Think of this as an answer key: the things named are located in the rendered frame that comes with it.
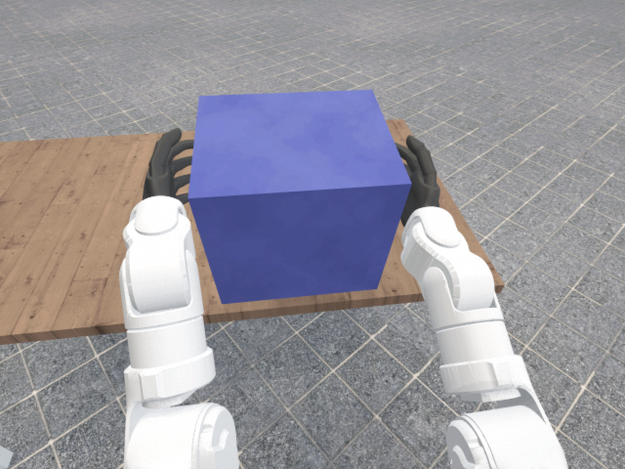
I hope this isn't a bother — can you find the right robot upper arm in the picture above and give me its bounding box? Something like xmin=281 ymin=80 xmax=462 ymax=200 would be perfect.
xmin=446 ymin=405 xmax=566 ymax=469

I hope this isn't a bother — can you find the right robot forearm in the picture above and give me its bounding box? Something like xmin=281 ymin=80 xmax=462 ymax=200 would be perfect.
xmin=400 ymin=206 xmax=568 ymax=469

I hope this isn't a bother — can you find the carton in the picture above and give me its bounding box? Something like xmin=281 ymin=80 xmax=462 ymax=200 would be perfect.
xmin=187 ymin=90 xmax=412 ymax=304

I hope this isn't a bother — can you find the left robot upper arm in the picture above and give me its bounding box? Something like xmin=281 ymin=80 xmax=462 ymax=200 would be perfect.
xmin=125 ymin=403 xmax=239 ymax=469

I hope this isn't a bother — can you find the robot left hand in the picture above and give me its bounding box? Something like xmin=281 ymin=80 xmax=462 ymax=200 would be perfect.
xmin=143 ymin=128 xmax=194 ymax=205

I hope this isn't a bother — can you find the left robot forearm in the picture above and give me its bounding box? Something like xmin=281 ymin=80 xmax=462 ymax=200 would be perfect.
xmin=119 ymin=196 xmax=216 ymax=469

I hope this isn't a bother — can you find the robot right hand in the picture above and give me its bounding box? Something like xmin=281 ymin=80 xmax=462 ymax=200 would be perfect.
xmin=395 ymin=135 xmax=440 ymax=227

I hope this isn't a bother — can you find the table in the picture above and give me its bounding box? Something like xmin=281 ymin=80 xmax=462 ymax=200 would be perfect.
xmin=0 ymin=119 xmax=505 ymax=469

